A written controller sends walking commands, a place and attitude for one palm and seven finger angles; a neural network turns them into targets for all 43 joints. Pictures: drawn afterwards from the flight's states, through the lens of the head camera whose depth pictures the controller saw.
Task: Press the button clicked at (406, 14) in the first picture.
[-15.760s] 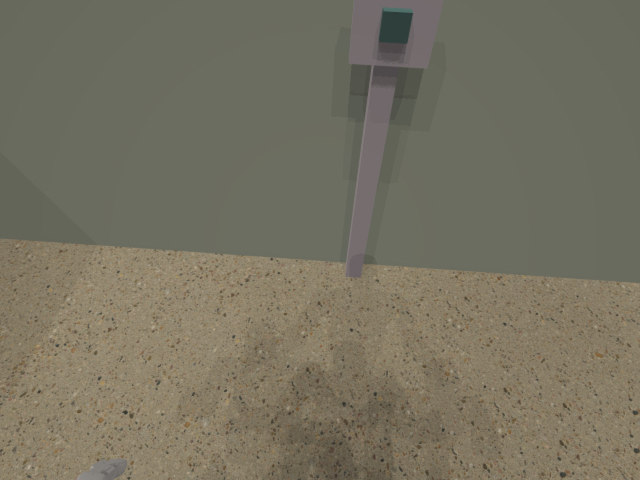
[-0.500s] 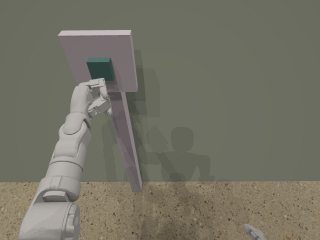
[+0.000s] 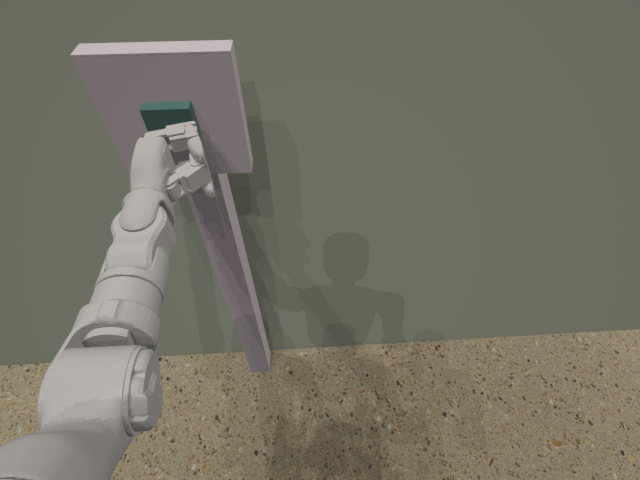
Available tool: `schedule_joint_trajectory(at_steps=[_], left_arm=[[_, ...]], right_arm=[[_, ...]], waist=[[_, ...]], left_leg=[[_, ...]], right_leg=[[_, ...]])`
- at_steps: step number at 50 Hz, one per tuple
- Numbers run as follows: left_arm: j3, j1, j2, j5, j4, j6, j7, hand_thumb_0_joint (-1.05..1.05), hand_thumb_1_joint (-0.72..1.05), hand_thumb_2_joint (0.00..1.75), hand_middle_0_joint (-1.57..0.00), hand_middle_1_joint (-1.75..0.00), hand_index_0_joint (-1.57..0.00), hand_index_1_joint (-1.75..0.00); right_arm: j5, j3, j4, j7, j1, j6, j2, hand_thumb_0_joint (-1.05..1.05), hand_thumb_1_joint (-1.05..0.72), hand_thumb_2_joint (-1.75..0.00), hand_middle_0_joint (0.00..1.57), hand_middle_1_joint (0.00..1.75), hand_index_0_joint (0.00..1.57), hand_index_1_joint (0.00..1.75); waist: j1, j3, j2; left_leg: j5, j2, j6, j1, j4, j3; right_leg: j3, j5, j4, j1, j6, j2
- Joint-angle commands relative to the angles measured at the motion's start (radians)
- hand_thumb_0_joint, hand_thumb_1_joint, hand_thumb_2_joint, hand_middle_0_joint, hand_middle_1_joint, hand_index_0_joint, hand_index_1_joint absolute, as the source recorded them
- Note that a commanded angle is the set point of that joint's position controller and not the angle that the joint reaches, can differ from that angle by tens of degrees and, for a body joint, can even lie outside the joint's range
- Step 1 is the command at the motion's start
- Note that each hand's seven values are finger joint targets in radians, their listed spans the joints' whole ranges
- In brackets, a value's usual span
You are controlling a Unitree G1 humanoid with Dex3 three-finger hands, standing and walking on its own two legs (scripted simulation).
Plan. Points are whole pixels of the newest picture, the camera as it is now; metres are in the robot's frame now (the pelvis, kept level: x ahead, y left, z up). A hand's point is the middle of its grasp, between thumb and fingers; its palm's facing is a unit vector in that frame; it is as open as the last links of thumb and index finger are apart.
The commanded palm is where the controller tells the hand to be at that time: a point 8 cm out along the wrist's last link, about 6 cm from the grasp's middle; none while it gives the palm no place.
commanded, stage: press the button with the knuckle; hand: left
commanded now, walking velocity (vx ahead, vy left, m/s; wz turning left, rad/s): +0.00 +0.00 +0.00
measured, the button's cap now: (173, 123) +0.52 +0.19 +0.18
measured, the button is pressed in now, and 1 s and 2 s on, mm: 4 11 0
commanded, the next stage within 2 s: hold the button down briefly in 0.40 s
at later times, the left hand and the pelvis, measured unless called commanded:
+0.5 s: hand (199, 163) +0.47 +0.15 +0.16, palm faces +0.03 -1.00 -0.02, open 3.0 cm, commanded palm +0.48 +0.21 +0.15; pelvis -0.02 +0.00 -0.01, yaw +1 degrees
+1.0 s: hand (198, 164) +0.47 +0.15 +0.15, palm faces +0.02 -1.00 +0.00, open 2.9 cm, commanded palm +0.46 +0.21 +0.15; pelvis -0.04 +0.01 -0.01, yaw +1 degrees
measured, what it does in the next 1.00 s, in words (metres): stands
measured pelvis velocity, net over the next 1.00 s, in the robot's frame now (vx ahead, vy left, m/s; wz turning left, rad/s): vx -0.04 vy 0.01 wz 0.01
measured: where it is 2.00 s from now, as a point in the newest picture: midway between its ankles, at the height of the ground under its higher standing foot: outside the picture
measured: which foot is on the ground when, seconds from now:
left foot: down 0.00-1.00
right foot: down 0.00-1.00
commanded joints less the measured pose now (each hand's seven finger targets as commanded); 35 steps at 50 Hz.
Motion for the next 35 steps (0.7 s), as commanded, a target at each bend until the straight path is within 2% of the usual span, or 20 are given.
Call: schedule_joint_trajectory(at_steps=[1, 2, 3, 4, 6, 9, 10, 11, 12, 13, 14, 16, 18, 20, 21, 25, 27, 30, 32, 35], left_arm=[[0.060, -0.553, 0.250, -0.008, -0.181, -0.084, 0.003, 0.00, 0.90, 0.90, -1.30, -1.50, -1.30, -1.50], [0.061, -0.557, 0.247, -0.008, -0.172, -0.088, 0.004, 0.00, 0.90, 0.90, -1.30, -1.50, -1.30, -1.50], [0.053, -0.579, 0.242, -0.010, -0.166, -0.090, 0.001, 0.00, 0.90, 0.90, -1.30, -1.50, -1.30, -1.50], [0.078, -0.589, 0.275, -0.006, -0.148, -0.092, 0.000, 0.00, 0.90, 0.90, -1.30, -1.50, -1.30, -1.50], [0.038, -0.630, 0.232, -0.007, -0.152, -0.100, -0.006, 0.00, 0.90, 0.90, -1.30, -1.50, -1.30, -1.50], [0.074, -0.648, 0.279, -0.006, -0.103, -0.113, -0.005, 0.00, 0.90, 0.90, -1.30, -1.50, -1.30, -1.50], [0.046, -0.682, 0.256, -0.004, -0.125, -0.122, -0.008, 0.00, 0.90, 0.90, -1.30, -1.50, -1.30, -1.50], [0.049, -0.672, 0.249, -0.004, -0.104, -0.122, -0.009, 0.00, 0.90, 0.90, -1.30, -1.50, -1.30, -1.50], [0.048, -0.694, 0.253, -0.007, -0.090, -0.126, -0.008, 0.00, 0.90, 0.90, -1.30, -1.50, -1.30, -1.50], [0.060, -0.694, 0.267, -0.008, -0.067, -0.127, -0.009, 0.00, 0.90, 0.90, -1.30, -1.50, -1.30, -1.50], [0.089, -0.701, 0.313, -0.006, -0.052, -0.126, -0.008, 0.00, 0.90, 0.90, -1.30, -1.50, -1.30, -1.50], [0.052, -0.740, 0.288, 0.002, -0.028, -0.127, -0.013, 0.00, 0.90, 0.90, -1.30, -1.50, -1.30, -1.50], [0.072, -0.761, 0.319, 0.005, 0.002, -0.132, -0.007, 0.00, 0.90, 0.90, -1.30, -1.50, -1.30, -1.50], [0.051, -0.789, 0.305, 0.004, 0.025, -0.132, -0.012, 0.00, 0.90, 0.90, -1.30, -1.50, -1.30, -1.50], [0.075, -0.803, 0.341, 0.006, 0.041, -0.135, -0.011, 0.00, 0.90, 0.90, -1.30, -1.50, -1.30, -1.50], [0.060, -0.843, 0.345, 0.002, 0.079, -0.131, -0.012, 0.00, 0.90, 0.90, -1.30, -1.50, -1.30, -1.50], [0.067, -0.848, 0.345, 0.003, 0.091, -0.135, -0.009, 0.00, 0.90, 0.90, -1.30, -1.50, -1.30, -1.50], [0.058, -0.863, 0.346, 0.006, 0.107, -0.135, -0.006, 0.00, 0.90, 0.90, -1.30, -1.50, -1.30, -1.50], [0.040, -0.877, 0.317, 0.005, 0.108, -0.137, -0.001, 0.00, 0.90, 0.90, -1.30, -1.50, -1.30, -1.50], [0.046, -0.883, 0.343, 0.011, 0.118, -0.136, 0.007, 0.00, 0.90, 0.90, -1.30, -1.50, -1.30, -1.50]], right_arm=[[0.001, -0.053, -0.101, -0.014, 0.029, -0.028, -0.141, 0.00, -0.90, -0.90, 0.20, 0.30, 0.20, 0.30], [-0.002, -0.053, -0.101, -0.014, 0.036, -0.027, -0.143, 0.00, -0.90, -0.90, 0.20, 0.30, 0.20, 0.30], [0.000, -0.053, -0.100, -0.014, 0.035, -0.028, -0.142, 0.00, -0.90, -0.90, 0.20, 0.30, 0.20, 0.30], [-0.001, -0.055, -0.091, -0.016, 0.047, -0.026, -0.146, 0.00, -0.90, -0.90, 0.20, 0.30, 0.20, 0.30], [-0.002, -0.054, -0.091, -0.015, 0.049, -0.030, -0.141, 0.00, -0.90, -0.90, 0.20, 0.30, 0.20, 0.30], [-0.004, -0.055, -0.075, -0.016, 0.067, -0.031, -0.150, 0.00, -0.90, -0.90, 0.20, 0.30, 0.20, 0.30], [-0.004, -0.055, -0.077, -0.015, 0.066, -0.033, -0.147, 0.00, -0.90, -0.90, 0.20, 0.30, 0.20, 0.30], [-0.004, -0.056, -0.075, -0.014, 0.067, -0.036, -0.146, 0.00, -0.90, -0.90, 0.20, 0.30, 0.20, 0.30], [-0.006, -0.054, -0.070, -0.014, 0.074, -0.036, -0.149, 0.00, -0.90, -0.90, 0.20, 0.30, 0.20, 0.30], [-0.006, -0.055, -0.067, -0.015, 0.078, -0.037, -0.153, 0.00, -0.90, -0.90, 0.20, 0.30, 0.20, 0.30], [-0.005, -0.053, -0.065, -0.018, 0.079, -0.037, -0.158, 0.00, -0.90, -0.90, 0.20, 0.30, 0.20, 0.30], [-0.004, -0.049, -0.062, -0.017, 0.082, -0.040, -0.156, 0.00, -0.90, -0.90, 0.20, 0.30, 0.20, 0.30], [-0.006, -0.049, -0.057, -0.018, 0.093, -0.043, -0.162, 0.00, -0.90, -0.90, 0.20, 0.30, 0.20, 0.30], [-0.005, -0.047, -0.056, -0.018, 0.099, -0.047, -0.164, 0.00, -0.90, -0.90, 0.20, 0.30, 0.20, 0.30], [-0.006, -0.047, -0.050, -0.020, 0.108, -0.049, -0.169, 0.00, -0.90, -0.90, 0.20, 0.30, 0.20, 0.30], [-0.005, -0.042, -0.050, -0.021, 0.124, -0.056, -0.177, 0.00, -0.90, -0.90, 0.20, 0.30, 0.20, 0.30], [-0.008, -0.043, -0.049, -0.020, 0.134, -0.060, -0.178, 0.00, -0.90, -0.90, 0.20, 0.30, 0.20, 0.30], [-0.008, -0.042, -0.046, -0.020, 0.141, -0.067, -0.182, 0.00, -0.90, -0.90, 0.20, 0.30, 0.20, 0.30], [-0.012, -0.041, -0.048, -0.019, 0.148, -0.073, -0.181, 0.00, -0.90, -0.90, 0.20, 0.30, 0.20, 0.30], [-0.012, -0.040, -0.047, -0.020, 0.155, -0.079, -0.189, 0.00, -0.90, -0.90, 0.20, 0.30, 0.20, 0.30]], waist=[[-0.012, -0.302, -0.030], [-0.014, -0.301, -0.053], [-0.020, -0.303, -0.034], [-0.019, -0.307, -0.041], [-0.033, -0.308, -0.011], [-0.037, -0.306, -0.040], [-0.045, -0.322, -0.007], [-0.042, -0.318, 0.000], [-0.057, -0.302, -0.041], [-0.053, -0.306, -0.054], [-0.052, -0.298, -0.038], [-0.069, -0.274, -0.012], [-0.078, -0.279, -0.035], [-0.092, -0.270, -0.028], [-0.090, -0.267, -0.028], [-0.112, -0.266, -0.020], [-0.112, -0.273, -0.035], [-0.118, -0.274, 0.000], [-0.128, -0.263, -0.012], [-0.129, -0.261, -0.006]], left_leg=[[0.195, -0.023, 0.031, 0.268, -0.023, -0.056], [0.193, -0.025, 0.034, 0.257, -0.020, -0.057], [0.182, -0.026, 0.035, 0.256, -0.021, -0.053], [0.187, -0.024, 0.035, 0.256, -0.018, -0.056], [0.184, -0.024, 0.034, 0.275, -0.015, -0.059], [0.172, -0.023, 0.035, 0.257, -0.012, -0.064], [0.172, -0.024, 0.033, 0.271, -0.011, -0.064], [0.162, -0.023, 0.032, 0.277, -0.006, -0.065], [0.153, -0.023, 0.037, 0.260, -0.005, -0.068], [0.138, -0.024, 0.036, 0.243, -0.007, -0.067], [0.121, -0.023, 0.037, 0.226, -0.008, -0.066], [0.084, -0.023, 0.035, 0.216, -0.008, -0.067], [0.061, -0.021, 0.037, 0.198, -0.006, -0.070], [0.038, -0.019, 0.035, 0.187, -0.005, -0.071], [0.027, -0.017, 0.033, 0.175, -0.006, -0.078], [-0.030, -0.015, 0.034, 0.143, -0.007, -0.081], [-0.039, -0.015, 0.034, 0.137, -0.004, -0.089], [-0.073, -0.011, 0.029, 0.140, -0.006, -0.092], [-0.091, -0.011, 0.031, 0.135, -0.007, -0.099], [-0.139, -0.008, 0.028, 0.113, -0.011, -0.102]], right_leg=[[0.031, 0.329, -0.089, -0.041, 0.015, 0.014], [0.030, 0.328, -0.090, -0.035, 0.015, 0.016], [0.035, 0.327, -0.092, -0.042, 0.018, 0.014], [0.034, 0.330, -0.089, -0.043, 0.017, 0.014], [0.033, 0.316, -0.090, -0.070, 0.017, 0.015], [0.036, 0.305, -0.090, -0.071, 0.018, 0.017], [0.036, 0.299, -0.086, -0.081, 0.018, 0.016], [0.034, 0.281, -0.088, -0.099, 0.017, 0.017], [0.036, 0.278, -0.093, -0.096, 0.020, 0.018], [0.038, 0.269, -0.092, -0.095, 0.022, 0.018], [0.044, 0.256, -0.094, -0.095, 0.022, 0.015], [0.044, 0.212, -0.097, -0.130, 0.023, 0.015], [0.049, 0.188, -0.099, -0.134, 0.027, 0.014], [0.048, 0.162, -0.099, -0.156, 0.029, 0.015], [0.046, 0.144, -0.097, -0.157, 0.026, 0.014], [0.051, 0.086, -0.100, -0.182, 0.031, 0.014], [0.047, 0.073, -0.096, -0.186, 0.029, 0.016], [0.043, 0.038, -0.091, -0.220, 0.029, 0.016], [0.038, 0.021, -0.089, -0.235, 0.028, 0.019], [0.039, -0.017, -0.086, -0.248, 0.029, 0.017]])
